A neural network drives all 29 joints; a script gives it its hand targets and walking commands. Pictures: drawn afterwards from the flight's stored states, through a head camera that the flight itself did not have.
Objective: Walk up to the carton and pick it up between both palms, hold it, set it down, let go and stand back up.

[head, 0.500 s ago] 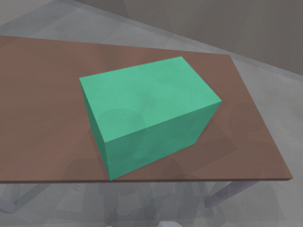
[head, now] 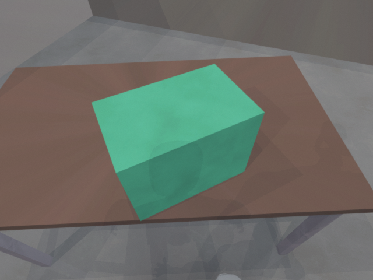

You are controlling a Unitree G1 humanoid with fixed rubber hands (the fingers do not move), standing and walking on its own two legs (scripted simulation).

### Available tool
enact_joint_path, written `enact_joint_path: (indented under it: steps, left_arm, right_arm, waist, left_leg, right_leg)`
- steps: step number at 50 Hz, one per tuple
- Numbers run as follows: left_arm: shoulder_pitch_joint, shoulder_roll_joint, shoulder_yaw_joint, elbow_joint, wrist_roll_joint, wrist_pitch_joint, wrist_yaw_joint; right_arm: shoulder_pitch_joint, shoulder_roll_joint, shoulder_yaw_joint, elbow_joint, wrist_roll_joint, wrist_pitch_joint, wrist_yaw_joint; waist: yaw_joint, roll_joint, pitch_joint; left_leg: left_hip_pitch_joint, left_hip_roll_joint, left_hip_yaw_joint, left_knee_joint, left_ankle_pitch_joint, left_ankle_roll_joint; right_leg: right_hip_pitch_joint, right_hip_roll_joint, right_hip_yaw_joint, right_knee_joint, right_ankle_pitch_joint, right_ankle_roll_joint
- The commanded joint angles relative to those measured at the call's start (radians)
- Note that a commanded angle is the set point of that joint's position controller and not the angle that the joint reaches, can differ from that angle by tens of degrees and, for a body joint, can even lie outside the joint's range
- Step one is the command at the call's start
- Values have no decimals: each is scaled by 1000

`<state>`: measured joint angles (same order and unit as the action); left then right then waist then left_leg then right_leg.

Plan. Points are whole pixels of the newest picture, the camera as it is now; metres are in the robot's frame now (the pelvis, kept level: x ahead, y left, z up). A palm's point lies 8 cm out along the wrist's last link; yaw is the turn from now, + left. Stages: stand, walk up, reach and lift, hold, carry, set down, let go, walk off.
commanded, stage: walk up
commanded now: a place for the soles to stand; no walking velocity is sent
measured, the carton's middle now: (178, 141) +0.45 +0.01 +0.01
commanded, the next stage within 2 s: none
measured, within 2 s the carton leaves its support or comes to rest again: neither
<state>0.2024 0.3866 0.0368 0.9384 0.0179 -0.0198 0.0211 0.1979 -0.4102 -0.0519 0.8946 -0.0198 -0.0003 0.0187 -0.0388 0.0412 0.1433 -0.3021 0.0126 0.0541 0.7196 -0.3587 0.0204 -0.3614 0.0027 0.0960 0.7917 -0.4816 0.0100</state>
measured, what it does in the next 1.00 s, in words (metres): stands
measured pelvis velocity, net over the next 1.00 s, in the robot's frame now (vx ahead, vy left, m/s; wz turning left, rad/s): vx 0.04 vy -0.01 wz -0.02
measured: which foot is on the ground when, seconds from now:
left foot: down 0.00-1.00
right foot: down 0.00-1.00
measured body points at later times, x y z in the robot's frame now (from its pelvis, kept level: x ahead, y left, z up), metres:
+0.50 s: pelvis +0.01 -0.01 +0.00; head +0.05 -0.01 +0.45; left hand +0.10 +0.30 -0.12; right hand +0.10 -0.33 -0.11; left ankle +0.02 +0.11 -0.71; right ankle +0.04 -0.15 -0.71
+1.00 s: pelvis +0.04 -0.01 +0.00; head +0.08 -0.01 +0.45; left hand +0.14 +0.30 -0.12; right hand +0.12 -0.34 -0.11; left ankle +0.02 +0.11 -0.70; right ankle +0.04 -0.15 -0.72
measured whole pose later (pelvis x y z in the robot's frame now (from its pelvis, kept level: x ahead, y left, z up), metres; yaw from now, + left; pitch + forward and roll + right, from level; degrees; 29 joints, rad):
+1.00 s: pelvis +0.04 -0.01 +0.00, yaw -1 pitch -2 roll +0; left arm 0.20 0.39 0.02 0.94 0.02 -0.07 0.02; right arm 0.17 -0.41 -0.05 0.90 -0.02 -0.01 0.02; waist -0.03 0.00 0.12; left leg -0.31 0.04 0.06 0.85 -0.49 0.01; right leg -0.30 0.02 0.10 0.74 -0.39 0.02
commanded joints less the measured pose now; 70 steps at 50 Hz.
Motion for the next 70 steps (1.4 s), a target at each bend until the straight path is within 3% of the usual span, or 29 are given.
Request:
enact_joint_path:
  steps: [1,3,5,6,9,13,16,19,21,26,32,35,37,39,40,42,44,45,47,48,49,54,57,58,59,60,64,68,70]
  left_arm:
    - [64,215,40,-46,-10,-39,1]
    - [67,274,53,-44,-4,-56,14]
    - [15,346,61,-55,-6,-55,19]
    - [-20,347,57,-70,-2,-51,16]
    - [-68,282,38,-77,-2,-42,17]
    - [-16,221,29,-63,-12,-29,8]
    - [19,254,34,-45,-3,-43,4]
    - [-10,325,47,-56,0,-48,8]
    - [-50,309,36,-53,3,-43,8]
    - [-25,234,28,-53,-9,-36,6]
    - [-8,315,43,-57,-9,-51,14]
    - [18,301,54,-63,2,-42,9]
    - [-33,272,49,-80,1,-37,1]
    - [-55,219,35,-83,5,-37,5]
    - [-60,248,40,-92,8,-35,8]
    - [-25,245,38,-93,-5,-42,3]
    - [52,213,32,-88,-14,-66,8]
    - [79,227,42,-65,-12,-75,10]
    - [183,346,81,-44,-14,-74,25]
    - [191,365,81,-46,-13,-75,26]
    - [164,349,73,-53,-14,-76,26]
    - [37,306,56,-89,-4,-53,33]
    - [-65,253,46,-123,-22,-36,27]
    - [-100,180,33,-151,-32,-36,25]
    - [-82,156,23,-149,-30,-25,31]
    - [-46,218,26,-118,-26,-16,36]
    - [-52,203,26,-120,-44,-25,19]
    - [-38,213,32,-122,-34,-30,20]
    - [30,206,37,-95,-25,-42,20]
  right_arm:
    - [-112,-249,-61,-55,1,-41,-13]
    - [-95,-184,-44,-61,21,-27,-5]
    - [-46,-179,-46,-60,12,-1,-6]
    - [-11,-193,-52,-39,9,1,-9]
    - [-13,-173,-51,-22,1,-21,-5]
    - [-67,-258,-63,-25,0,-38,-10]
    - [-97,-227,-48,-49,7,-26,-9]
    - [-66,-196,-48,-45,11,-12,-9]
    - [-50,-189,-47,-36,8,-16,-5]
    - [-75,-239,-57,-31,6,-30,-8]
    - [-66,-189,-48,-46,11,-10,-12]
    - [-45,-207,-61,-61,-7,-27,-4]
    - [-2,-242,-67,-48,-2,-35,-1]
    - [38,-311,-91,-22,-9,-44,-3]
    - [37,-316,-88,-17,-7,-49,-4]
    - [47,-293,-85,-32,-4,-54,-9]
    - [-16,-240,-72,-54,4,-46,-10]
    - [-41,-229,-70,-59,12,-37,-11]
    - [-94,-179,-48,-117,27,-26,-13]
    - [-83,-173,-44,-127,23,-21,-17]
    - [-88,-191,-50,-123,11,-10,-20]
    - [-56,-181,-69,-98,13,-19,-9]
    - [112,-198,-83,-24,3,-42,-23]
    - [172,-276,-105,-8,-18,-52,-32]
    - [105,-295,-99,-19,-11,-55,-34]
    - [54,-294,-92,-26,-2,-58,-29]
    - [61,-210,-67,-34,6,-62,-39]
    - [62,-218,-74,-51,3,-47,-40]
    - [2,-214,-68,-70,12,-35,-34]
  waist:
    - [78,-28,-151]
    - [58,-49,-224]
    - [14,-102,-194]
    - [5,-120,-173]
    - [-7,-85,-149]
    - [38,8,-180]
    - [54,-37,-190]
    - [15,-110,-183]
    - [4,-120,-157]
    - [36,-45,-202]
    - [18,-99,-242]
    - [16,-87,-179]
    - [-5,-70,-184]
    - [-27,58,-139]
    - [-24,61,-106]
    - [-13,68,-159]
    - [39,40,-190]
    - [55,14,-219]
    - [92,-114,-293]
    - [89,-186,-267]
    - [67,-149,-235]
    - [36,-209,-120]
    - [-61,-165,-215]
    - [-90,44,-209]
    - [-36,62,-146]
    - [-19,12,-167]
    - [-16,67,-105]
    - [-30,119,-154]
    - [16,124,-182]
  left_leg:
    - [33,248,-213,-213,242,129]
    - [-1,105,-71,-19,259,28]
    - [-65,-6,-84,55,-149,-9]
    - [-32,-12,-92,47,-225,3]
    - [89,42,-116,-143,15,21]
    - [99,284,-294,-295,98,166]
    - [13,162,-142,-171,90,79]
    - [20,24,-80,-8,-37,5]
    - [69,27,-109,-76,-41,21]
    - [110,227,-246,-238,153,139]
    - [49,30,-97,-1,60,2]
    - [5,31,-130,-54,-113,50]
    - [100,94,-225,-192,-144,92]
    - [219,318,-471,-377,-136,204]
    - [212,386,-498,-370,14,251]
    - [270,369,-387,-279,342,248]
    - [233,276,-209,-145,591,172]
    - [195,194,-90,-28,632,97]
    - [-90,29,-16,232,382,-4]
    - [-236,-16,-64,296,-52,-3]
    - [-258,-14,-121,249,-383,1]
    - [-117,12,-102,95,-142,12]
    - [191,44,-99,-267,191,35]
    - [306,179,-289,-352,314,64]
    - [310,341,-460,-379,496,125]
    - [281,415,-497,-329,523,212]
    - [267,278,-267,-235,835,131]
    - [316,262,-231,-176,857,151]
    - [207,220,-143,-101,738,148]
  right_leg:
    - [105,-14,-94,-184,157,-52]
    - [186,-114,153,-304,402,-94]
    - [114,-257,479,-371,245,-205]
    - [71,-281,499,-369,193,-244]
    - [-16,-169,295,-280,293,-153]
    - [16,1,-42,-74,166,-50]
    - [128,-63,69,-229,300,-84]
    - [52,-211,380,-332,245,-195]
    - [-9,-191,364,-319,223,-185]
    - [50,-18,-15,-122,287,-48]
    - [104,-216,357,-271,466,-203]
    - [59,-172,334,-260,155,-204]
    - [-55,-92,181,-181,79,-132]
    - [-217,55,-91,60,9,-54]
    - [-236,16,-54,120,-111,-39]
    - [-187,-25,-68,44,-152,-40]
    - [-15,-18,-113,-177,111,-47]
    - [112,-19,-88,-280,343,-56]
    - [350,-179,277,-233,675,-172]
    - [419,-284,496,-267,773,-261]
    - [402,-342,552,-256,843,-331]
    - [168,-226,374,-265,742,-238]
    - [61,-117,157,-53,697,-119]
    - [-97,-16,13,188,575,-49]
    - [-231,90,-57,197,-86,-30]
    - [-175,29,10,226,-197,-22]
    - [-155,-9,-9,132,-64,-31]
    - [-113,-8,-110,-12,-14,-20]
    - [56,-1,-144,-196,129,-38]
